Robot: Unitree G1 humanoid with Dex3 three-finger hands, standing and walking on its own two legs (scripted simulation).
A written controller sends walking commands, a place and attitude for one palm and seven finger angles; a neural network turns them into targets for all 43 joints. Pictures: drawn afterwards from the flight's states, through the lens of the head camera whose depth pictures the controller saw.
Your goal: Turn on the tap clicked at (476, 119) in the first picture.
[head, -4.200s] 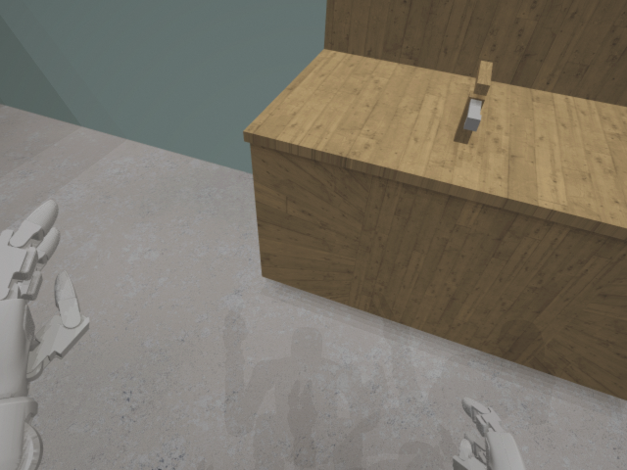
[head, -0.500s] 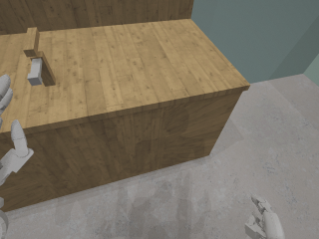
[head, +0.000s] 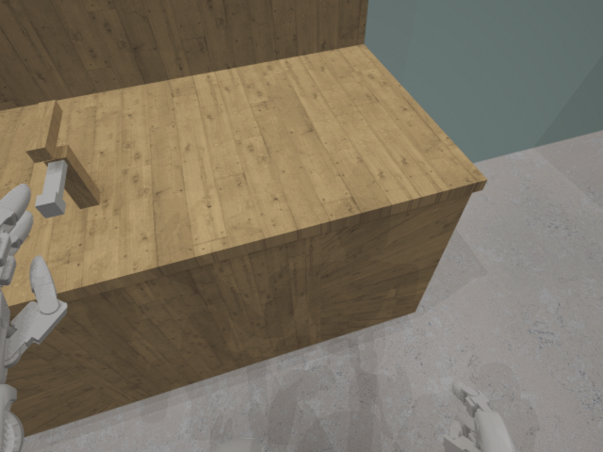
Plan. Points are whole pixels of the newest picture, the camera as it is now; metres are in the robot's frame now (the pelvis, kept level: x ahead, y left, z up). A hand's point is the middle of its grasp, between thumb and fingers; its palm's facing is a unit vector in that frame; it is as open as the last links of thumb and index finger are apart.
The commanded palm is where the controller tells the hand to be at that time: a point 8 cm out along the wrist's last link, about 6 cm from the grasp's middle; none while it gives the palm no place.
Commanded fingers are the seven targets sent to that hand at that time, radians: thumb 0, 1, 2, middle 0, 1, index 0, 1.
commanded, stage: come to a stop and stand still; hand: left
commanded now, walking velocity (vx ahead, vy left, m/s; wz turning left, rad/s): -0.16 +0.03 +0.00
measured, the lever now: (50, 204) +0.44 +0.41 +0.06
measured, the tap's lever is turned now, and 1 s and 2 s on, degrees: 0 0 0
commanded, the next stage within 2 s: look again from close up in 1.44 s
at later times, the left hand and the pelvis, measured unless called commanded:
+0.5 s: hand (29, 364) +0.17 +0.24 +0.17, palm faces +0.36 -0.84 -0.40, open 7.4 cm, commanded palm +0.11 +0.28 +0.18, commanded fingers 0.00 0.90 0.90 -0.20 -0.30 -0.20 -0.30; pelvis -0.05 +0.00 +0.00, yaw -1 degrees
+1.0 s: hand out of the picture +0.12 +0.26 +0.17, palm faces +0.43 -0.83 -0.35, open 7.4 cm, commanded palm +0.07 +0.30 +0.18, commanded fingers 0.00 0.90 0.90 -0.20 -0.30 -0.20 -0.30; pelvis -0.09 +0.01 +0.00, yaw +1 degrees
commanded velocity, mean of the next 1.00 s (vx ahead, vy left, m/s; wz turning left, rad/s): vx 0.07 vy -0.03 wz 0.00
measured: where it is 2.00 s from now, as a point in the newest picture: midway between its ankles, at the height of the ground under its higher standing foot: outside the picture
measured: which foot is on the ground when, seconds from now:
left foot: up 0.00-0.10, down 0.12-0.48, up 0.50-0.76, down 0.78-1.00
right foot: down 0.00-0.14, up 0.16-0.44, down 0.46-0.82, up 0.84-1.00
